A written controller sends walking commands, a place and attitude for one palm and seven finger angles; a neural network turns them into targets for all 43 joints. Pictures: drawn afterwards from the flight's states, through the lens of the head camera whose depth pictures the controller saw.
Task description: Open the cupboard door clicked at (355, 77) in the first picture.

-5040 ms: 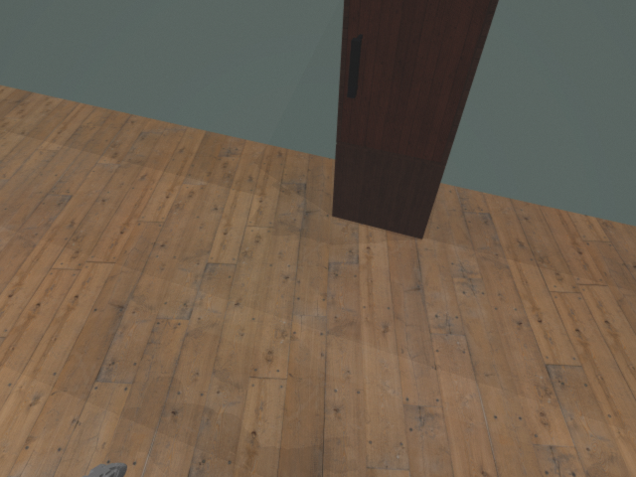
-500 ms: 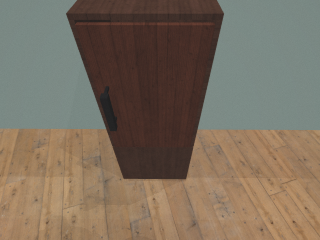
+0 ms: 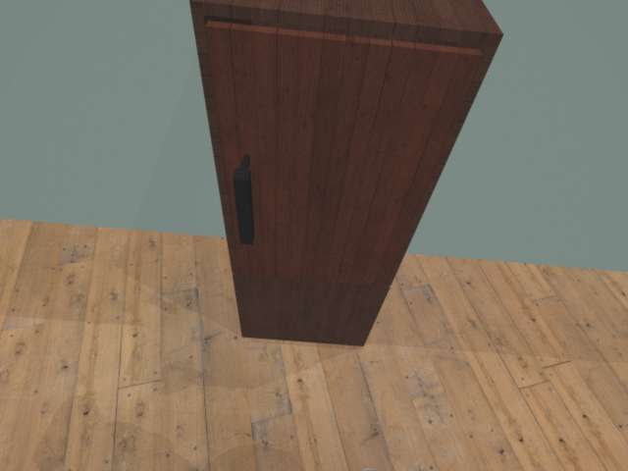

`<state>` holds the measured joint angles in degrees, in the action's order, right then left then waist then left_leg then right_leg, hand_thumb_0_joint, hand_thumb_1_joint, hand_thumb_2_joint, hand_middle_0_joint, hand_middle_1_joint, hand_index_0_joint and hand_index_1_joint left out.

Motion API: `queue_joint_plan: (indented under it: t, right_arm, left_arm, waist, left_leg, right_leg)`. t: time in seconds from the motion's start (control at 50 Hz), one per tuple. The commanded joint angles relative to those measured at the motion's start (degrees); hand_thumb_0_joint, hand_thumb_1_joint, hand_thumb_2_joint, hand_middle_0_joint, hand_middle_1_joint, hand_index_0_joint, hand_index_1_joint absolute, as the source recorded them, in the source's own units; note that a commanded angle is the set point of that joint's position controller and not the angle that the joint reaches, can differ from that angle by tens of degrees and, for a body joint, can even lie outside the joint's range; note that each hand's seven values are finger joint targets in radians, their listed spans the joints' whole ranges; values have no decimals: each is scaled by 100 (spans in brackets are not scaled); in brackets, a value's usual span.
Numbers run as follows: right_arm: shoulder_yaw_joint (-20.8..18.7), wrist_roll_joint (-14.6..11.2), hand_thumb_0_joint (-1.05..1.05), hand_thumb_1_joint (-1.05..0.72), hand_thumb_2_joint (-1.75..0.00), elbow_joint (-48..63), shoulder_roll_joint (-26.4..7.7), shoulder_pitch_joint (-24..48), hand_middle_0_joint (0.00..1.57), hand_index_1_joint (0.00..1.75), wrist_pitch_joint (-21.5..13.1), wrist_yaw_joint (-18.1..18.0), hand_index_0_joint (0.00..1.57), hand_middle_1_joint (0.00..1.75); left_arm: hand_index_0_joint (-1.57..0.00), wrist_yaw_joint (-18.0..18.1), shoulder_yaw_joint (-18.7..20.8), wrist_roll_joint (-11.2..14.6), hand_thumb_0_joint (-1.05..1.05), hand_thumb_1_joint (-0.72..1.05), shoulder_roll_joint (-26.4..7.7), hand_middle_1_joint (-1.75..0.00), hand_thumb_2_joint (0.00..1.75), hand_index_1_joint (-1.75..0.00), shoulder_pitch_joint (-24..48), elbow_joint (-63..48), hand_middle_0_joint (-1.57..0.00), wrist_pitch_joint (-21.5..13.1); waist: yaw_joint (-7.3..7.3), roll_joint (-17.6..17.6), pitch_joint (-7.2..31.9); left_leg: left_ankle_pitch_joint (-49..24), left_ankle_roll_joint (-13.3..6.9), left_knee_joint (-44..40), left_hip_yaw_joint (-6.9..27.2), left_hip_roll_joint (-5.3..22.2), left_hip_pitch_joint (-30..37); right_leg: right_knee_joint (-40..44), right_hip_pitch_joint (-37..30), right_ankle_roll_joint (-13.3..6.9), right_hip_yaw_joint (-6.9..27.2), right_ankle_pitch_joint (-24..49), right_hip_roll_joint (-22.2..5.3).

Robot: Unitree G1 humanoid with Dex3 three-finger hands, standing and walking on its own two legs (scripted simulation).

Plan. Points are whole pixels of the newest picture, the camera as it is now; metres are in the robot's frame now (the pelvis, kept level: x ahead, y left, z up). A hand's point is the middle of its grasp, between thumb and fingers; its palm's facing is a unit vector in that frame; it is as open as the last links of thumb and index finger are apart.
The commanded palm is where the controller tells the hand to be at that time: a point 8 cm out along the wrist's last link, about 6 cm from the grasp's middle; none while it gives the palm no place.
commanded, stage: come to a stop and stand still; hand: left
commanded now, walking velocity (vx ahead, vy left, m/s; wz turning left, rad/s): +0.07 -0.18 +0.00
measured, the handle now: (246, 201) +0.56 +0.16 -0.04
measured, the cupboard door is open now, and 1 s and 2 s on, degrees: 0 0 0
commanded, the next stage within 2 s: look again from close up in 0.76 s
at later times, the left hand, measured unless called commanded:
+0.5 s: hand out of the picture +0.02 +0.13 -0.17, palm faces +0.01 -0.97 -0.22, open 7.2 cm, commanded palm none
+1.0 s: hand out of the picture -0.01 +0.13 -0.17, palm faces +0.04 -0.98 -0.19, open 7.3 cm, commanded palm none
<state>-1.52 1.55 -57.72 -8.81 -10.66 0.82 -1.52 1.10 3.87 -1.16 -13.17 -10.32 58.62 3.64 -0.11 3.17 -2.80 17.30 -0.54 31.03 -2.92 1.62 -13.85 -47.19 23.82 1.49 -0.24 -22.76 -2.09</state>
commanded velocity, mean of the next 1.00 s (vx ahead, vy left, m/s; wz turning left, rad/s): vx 0.00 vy -0.01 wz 0.00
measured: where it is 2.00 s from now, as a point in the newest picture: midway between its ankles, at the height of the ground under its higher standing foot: outside the picture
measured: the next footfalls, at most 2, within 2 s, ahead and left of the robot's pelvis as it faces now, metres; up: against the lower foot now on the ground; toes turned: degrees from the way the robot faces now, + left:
right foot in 0.30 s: +0.00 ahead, -0.15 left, +0.00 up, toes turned -4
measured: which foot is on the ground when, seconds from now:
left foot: down 0.00-1.00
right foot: up 0.00-0.28, down 0.30-1.00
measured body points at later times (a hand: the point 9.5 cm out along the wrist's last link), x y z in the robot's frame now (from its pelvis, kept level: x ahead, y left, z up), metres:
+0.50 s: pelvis +0.00 -0.05 +0.00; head +0.00 -0.07 +0.45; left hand +0.02 +0.18 -0.15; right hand -0.03 -0.27 -0.16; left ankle -0.01 +0.11 -0.73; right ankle -0.04 -0.14 -0.73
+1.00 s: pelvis +0.00 -0.04 +0.00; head +0.01 -0.05 +0.45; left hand -0.01 +0.18 -0.15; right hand +0.01 -0.28 -0.16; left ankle -0.01 +0.11 -0.73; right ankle -0.04 -0.14 -0.73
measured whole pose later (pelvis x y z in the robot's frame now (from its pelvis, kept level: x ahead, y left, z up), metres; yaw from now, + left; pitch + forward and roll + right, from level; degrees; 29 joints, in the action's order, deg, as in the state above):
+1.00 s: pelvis +0.00 -0.04 +0.00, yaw +1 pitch +0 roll -1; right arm -1.7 1.2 -60.0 -10.2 -16.6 -0.1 -2.1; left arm 1.4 0.5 -1.0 -7.7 -18.6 61.7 -1.4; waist 0.7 -1.7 -0.8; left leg 16.1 2.7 30.4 -0.9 4.9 -14.2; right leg -28.1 9.9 -1.3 -4.8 -18.3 0.1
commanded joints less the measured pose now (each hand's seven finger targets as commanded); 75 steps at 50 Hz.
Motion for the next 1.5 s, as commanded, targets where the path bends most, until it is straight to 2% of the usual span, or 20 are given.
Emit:
queue_joint_plan:
  t: [0.0,0.14,0.22,0.26,0.28,0.3,0.32,0.34,0.4,0.46,0.74,0.82,0.84,0.86,0.9,0.96,1.04,1.1,1.28,1.48]
  right_arm:
    - [-182,6,0,-90,-90,205,-1008,-107,20,30,-159,-129,20,30]
    - [-286,0,0,-90,-90,-154,-1096,-753,20,30,-129,-160,20,30]
    - [-279,-34,0,-90,-90,-252,-1104,-608,20,30,-107,-116,20,30]
    - [-239,-104,0,-90,-90,-332,-835,-680,20,30,-139,-78,20,30]
    - [-155,-147,0,-90,-90,-318,-542,-698,20,30,-152,-53,20,30]
    - [-72,-136,0,-90,-90,-288,-344,-570,20,30,-130,-16,20,30]
    - [-44,-81,0,-90,-90,-275,-302,-438,20,30,-65,-37,20,30]
    - [-43,-65,0,-90,-90,-334,-358,-440,20,30,-35,-43,20,30]
    - [-2,-76,0,-90,-90,-672,-343,-862,20,30,-95,-58,20,30]
    - [-4,-82,0,-90,-90,-772,-364,-795,20,30,-79,-51,20,30]
    - [7,-83,0,-90,-90,-820,-256,-918,20,30,-75,-83,20,30]
    - [12,-92,0,-90,-90,-800,-287,-876,20,30,-122,-100,20,30]
    - [-33,-46,0,-90,-90,-17,-856,-399,20,30,-75,-7,20,30]
    - [-155,17,0,-90,-90,116,-861,-604,20,30,-194,-48,20,30]
    - [-153,-11,0,-90,-90,146,-674,-692,20,30,-279,-93,20,30]
    - [-142,-36,0,-90,-90,248,-661,-694,20,30,-246,-71,20,30]
    - [-160,-44,0,-90,-90,298,-881,-580,20,30,-250,-65,20,30]
    - [-199,-35,0,-90,-90,387,-1137,-396,20,30,-235,-55,20,30]
    - [-163,-23,0,-90,-90,531,-1501,101,20,30,-249,51,20,30]
    - [-178,-50,0,-90,-90,367,-1644,126,20,30,-241,114,20,30]
  left_arm:
    - [-20,-111,53,-21,0,90,-287,-30,90,-30,-404,-95,-20,-137]
    - [-20,-108,-65,23,0,90,-121,-30,90,-30,-93,-160,-20,-155]
    - [-20,-61,-108,60,0,90,-17,-30,90,-30,-569,98,-20,-235]
    - [-20,-6,-102,34,0,90,-221,-30,90,-30,-897,273,-20,-351]
    - [-20,38,-97,25,0,90,-461,-30,90,-30,-853,324,-20,-402]
    - [-20,46,-114,41,0,90,-558,-30,90,-30,-803,330,-20,-418]
    - [-20,57,-87,33,0,90,-586,-30,90,-30,-776,364,-20,-464]
    - [-20,71,-133,33,0,90,-428,-30,90,-30,-677,385,-20,-462]
    - [-20,85,-213,94,0,90,-193,-30,90,-30,-553,411,-20,-469]
    - [-20,85,-212,95,0,90,-177,-30,90,-30,-610,452,-20,-420]
    - [-20,107,-207,83,0,90,-43,-30,90,-30,-900,503,-20,-445]
    - [-20,111,-223,85,0,90,10,-30,90,-30,-1026,548,-20,-470]
    - [-20,128,-265,-12,0,90,-1011,-30,90,-30,-1075,80,-20,-605]
    - [-20,136,-92,6,0,90,-676,-30,90,-30,-865,47,-20,-652]
    - [-20,126,-88,3,0,90,-567,-30,90,-30,-925,-49,-20,-706]
    - [-20,137,-115,-3,0,90,-473,-30,90,-30,-1009,-97,-20,-634]
    - [-20,137,-132,7,0,90,-498,-30,90,-30,-931,-318,-20,-544]
    - [-20,119,-118,6,0,90,-684,-30,90,-30,-793,-426,-20,-485]
    - [-20,28,-159,-1,0,90,-983,-30,90,-30,-329,-530,-20,-412]
    - [-20,3,-200,-15,0,90,-1039,-30,90,-30,-359,-368,-20,-420]
  waist:
    - [-12,-1110,18]
    - [305,-1267,238]
    - [106,-1375,428]
    - [-4,-721,570]
    - [60,50,534]
    - [49,260,379]
    - [-9,991,254]
    - [29,1027,70]
    - [149,178,107]
    - [69,-181,-246]
    - [55,-177,-201]
    - [33,-301,-20]
    - [82,-27,-984]
    - [170,-901,70]
    - [97,-467,899]
    - [76,437,489]
    - [36,-301,391]
    - [25,-503,221]
    - [-28,-596,-31]
    - [-27,-473,126]
  left_leg:
    - [-1132,-632,-1863,1189,1422,349]
    - [-3046,-811,-1356,1072,1555,1211]
    - [-2678,-608,-1083,901,1266,811]
    - [-1954,-175,-543,570,867,275]
    - [-1006,71,-373,177,515,-215]
    - [-127,179,-417,25,269,-288]
    - [237,212,-302,-18,226,-257]
    - [267,200,-209,20,295,-134]
    - [-1193,176,-743,128,418,411]
    - [-1212,190,-816,108,484,437]
    - [-1122,185,-868,81,486,517]
    - [-1436,162,-850,129,503,597]
    - [-599,122,-451,453,272,96]
    - [-734,76,-249,310,324,147]
    - [-1035,14,-20,275,264,93]
    - [-820,-62,-50,173,192,-172]
    - [-2182,-127,-184,226,410,269]
    - [-2211,-160,-264,316,485,204]
    - [-519,-196,-1109,679,534,-208]
    - [223,-154,-1560,810,565,-134]
  right_leg:
    - [-930,374,102,276,192,-12]
    - [435,-37,114,-51,-338,-52]
    - [1806,-1033,11,-302,461,60]
    - [2965,-2013,-76,20,1707,-283]
    - [2949,-2247,-303,584,2295,-921]
    - [2962,-1946,-530,731,2493,-1280]
    - [3071,-1676,-663,872,2740,-1208]
    - [3116,-1436,-722,756,2633,-1144]
    - [2699,-1400,-504,282,2800,-691]
    - [2940,-1129,-335,229,1753,-486]
    - [3135,-1210,-341,216,1494,-437]
    - [2942,-1358,-328,169,2100,-429]
    - [3172,-721,-160,270,1643,-424]
    - [2631,-1092,-428,645,1893,-768]
    - [2432,-1676,-588,580,2812,-731]
    - [2237,-1708,-550,372,3560,-703]
    - [1952,-1415,-418,82,3167,-417]
    - [1971,-1228,-360,39,2455,-355]
    - [2365,-1226,-204,46,1020,-322]
    - [2538,-1316,-149,45,981,-397]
